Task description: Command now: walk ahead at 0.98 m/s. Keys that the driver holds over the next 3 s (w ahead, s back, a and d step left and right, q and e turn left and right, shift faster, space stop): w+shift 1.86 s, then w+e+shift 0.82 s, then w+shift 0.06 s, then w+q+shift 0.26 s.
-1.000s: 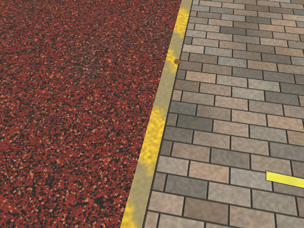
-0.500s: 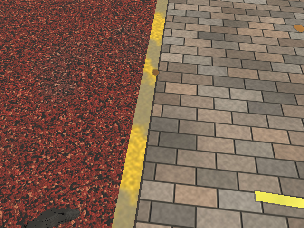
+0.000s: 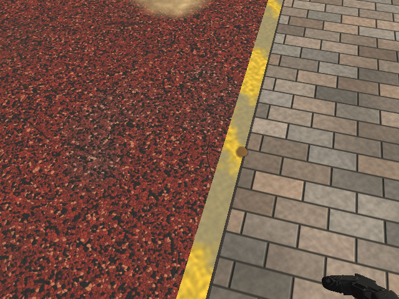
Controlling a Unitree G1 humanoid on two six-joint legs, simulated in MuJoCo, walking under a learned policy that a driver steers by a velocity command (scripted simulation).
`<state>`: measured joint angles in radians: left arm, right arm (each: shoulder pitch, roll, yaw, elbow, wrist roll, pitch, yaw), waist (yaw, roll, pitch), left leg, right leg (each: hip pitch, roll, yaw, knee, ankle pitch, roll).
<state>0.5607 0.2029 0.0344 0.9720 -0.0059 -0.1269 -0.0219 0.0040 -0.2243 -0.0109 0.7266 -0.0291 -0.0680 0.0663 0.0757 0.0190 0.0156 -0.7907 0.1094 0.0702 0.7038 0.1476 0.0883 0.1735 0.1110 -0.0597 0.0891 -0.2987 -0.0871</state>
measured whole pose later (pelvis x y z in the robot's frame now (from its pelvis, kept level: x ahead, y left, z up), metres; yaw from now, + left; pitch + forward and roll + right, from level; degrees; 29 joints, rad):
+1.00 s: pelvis +0.99 -0.02 -0.01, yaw +0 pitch +2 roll +0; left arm 0.54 0.23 0.03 1.03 0.01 -0.12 -0.01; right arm -0.07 -0.24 0.02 0.73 -0.03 -0.08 0.05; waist 0.10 0.00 0.05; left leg -0.66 0.04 0.10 0.53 0.08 0.12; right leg 0.30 0.06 -0.05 0.06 -0.37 -0.06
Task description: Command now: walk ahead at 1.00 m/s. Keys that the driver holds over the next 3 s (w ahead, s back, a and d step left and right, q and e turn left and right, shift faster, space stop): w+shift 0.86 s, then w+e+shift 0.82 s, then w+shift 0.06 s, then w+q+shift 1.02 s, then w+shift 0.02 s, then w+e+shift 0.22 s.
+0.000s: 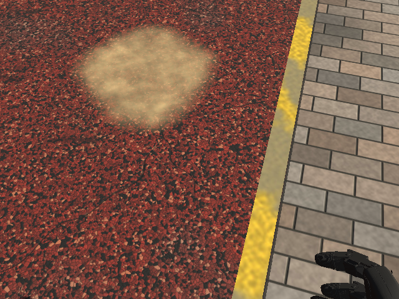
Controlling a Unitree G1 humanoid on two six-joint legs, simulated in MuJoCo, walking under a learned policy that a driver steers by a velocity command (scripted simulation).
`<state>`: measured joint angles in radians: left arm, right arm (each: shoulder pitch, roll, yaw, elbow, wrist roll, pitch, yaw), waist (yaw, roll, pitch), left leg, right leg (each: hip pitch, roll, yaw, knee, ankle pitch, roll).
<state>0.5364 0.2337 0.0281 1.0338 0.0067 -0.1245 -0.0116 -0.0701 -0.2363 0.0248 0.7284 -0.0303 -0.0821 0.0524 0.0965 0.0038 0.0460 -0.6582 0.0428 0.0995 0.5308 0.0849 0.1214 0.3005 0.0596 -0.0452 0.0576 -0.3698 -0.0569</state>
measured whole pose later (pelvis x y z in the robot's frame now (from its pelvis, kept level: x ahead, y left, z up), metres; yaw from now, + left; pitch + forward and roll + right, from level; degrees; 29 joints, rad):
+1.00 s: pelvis +1.00 +0.00 -0.01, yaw -3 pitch +1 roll +0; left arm 0.47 0.24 0.03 1.02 0.00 -0.09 0.00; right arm 0.01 -0.25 0.00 0.76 -0.06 -0.09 0.01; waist 0.07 0.00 0.05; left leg -0.54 0.01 0.11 0.62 -0.12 0.09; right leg 0.03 0.03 0.02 0.88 -0.45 -0.09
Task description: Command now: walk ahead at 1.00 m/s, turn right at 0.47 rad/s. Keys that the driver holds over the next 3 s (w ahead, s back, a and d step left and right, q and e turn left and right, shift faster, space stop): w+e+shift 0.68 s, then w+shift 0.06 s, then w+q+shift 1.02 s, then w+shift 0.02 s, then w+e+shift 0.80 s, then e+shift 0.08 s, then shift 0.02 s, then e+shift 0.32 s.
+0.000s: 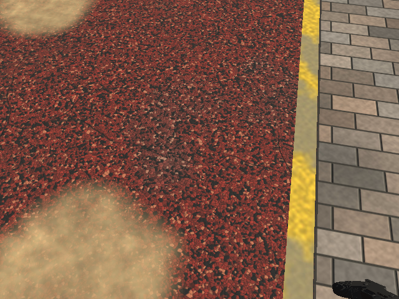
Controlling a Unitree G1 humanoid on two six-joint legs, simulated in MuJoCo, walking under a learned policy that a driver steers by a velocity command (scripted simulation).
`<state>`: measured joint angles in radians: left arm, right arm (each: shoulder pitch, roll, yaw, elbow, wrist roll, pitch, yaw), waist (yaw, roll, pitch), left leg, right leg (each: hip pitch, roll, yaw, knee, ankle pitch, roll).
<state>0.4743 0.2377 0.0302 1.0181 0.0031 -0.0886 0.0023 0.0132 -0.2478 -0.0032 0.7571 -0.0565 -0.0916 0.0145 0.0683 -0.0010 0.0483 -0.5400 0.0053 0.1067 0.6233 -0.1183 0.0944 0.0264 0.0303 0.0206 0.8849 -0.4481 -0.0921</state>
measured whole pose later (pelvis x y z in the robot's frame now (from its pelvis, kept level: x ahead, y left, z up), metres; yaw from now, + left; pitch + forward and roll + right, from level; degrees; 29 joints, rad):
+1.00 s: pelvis +0.92 -0.22 +0.02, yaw -35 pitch +1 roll +2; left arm 0.20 0.31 0.03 0.76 0.06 -0.08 -0.02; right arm 0.39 -0.31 -0.07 0.83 -0.02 -0.06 0.01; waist -0.04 -0.02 0.02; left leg -0.29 -0.10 -0.03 0.49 -0.21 0.06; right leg -0.42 0.04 0.05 1.26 -0.31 -0.07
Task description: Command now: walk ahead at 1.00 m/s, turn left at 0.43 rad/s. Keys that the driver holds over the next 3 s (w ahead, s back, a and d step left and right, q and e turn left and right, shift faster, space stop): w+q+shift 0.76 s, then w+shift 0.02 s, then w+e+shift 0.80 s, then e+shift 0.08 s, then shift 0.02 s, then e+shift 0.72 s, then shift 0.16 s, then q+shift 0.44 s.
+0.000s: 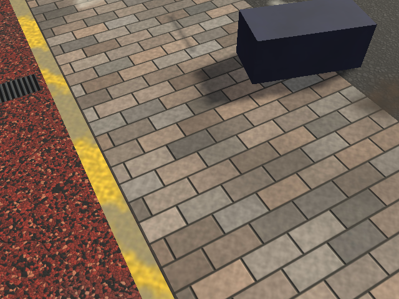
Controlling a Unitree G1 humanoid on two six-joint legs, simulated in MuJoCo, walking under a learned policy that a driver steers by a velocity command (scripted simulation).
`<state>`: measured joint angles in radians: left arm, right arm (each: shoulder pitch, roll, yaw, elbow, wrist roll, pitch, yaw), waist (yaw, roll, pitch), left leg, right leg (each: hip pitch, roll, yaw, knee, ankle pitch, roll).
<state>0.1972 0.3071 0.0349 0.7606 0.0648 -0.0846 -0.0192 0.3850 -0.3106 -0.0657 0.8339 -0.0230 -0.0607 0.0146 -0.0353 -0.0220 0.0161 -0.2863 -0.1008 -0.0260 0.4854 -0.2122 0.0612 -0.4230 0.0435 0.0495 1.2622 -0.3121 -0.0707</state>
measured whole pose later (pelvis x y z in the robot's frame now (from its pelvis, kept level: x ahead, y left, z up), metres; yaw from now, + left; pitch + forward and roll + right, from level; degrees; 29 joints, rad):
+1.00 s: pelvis +0.86 +0.25 +0.00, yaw +41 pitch +0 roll +2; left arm 0.11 0.26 -0.01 0.64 0.01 -0.05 -0.04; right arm 0.43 -0.31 -0.04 0.82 0.00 -0.10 0.03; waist -0.05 -0.01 0.04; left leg 0.14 -0.17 -0.03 0.16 -0.28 0.15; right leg -0.75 -0.15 -0.02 0.70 0.11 -0.04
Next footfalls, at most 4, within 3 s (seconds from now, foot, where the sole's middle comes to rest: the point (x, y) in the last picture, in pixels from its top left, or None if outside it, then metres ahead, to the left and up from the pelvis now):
0.26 right None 0.43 -0.12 -0.77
0.68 left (142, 231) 0.75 0.22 -0.77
1.14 right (111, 142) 1.20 0.39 -0.77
1.58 left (49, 96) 1.52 0.73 -0.77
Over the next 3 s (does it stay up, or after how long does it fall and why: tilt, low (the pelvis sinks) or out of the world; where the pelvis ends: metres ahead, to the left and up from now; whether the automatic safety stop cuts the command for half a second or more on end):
stays up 1.78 0.68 0.01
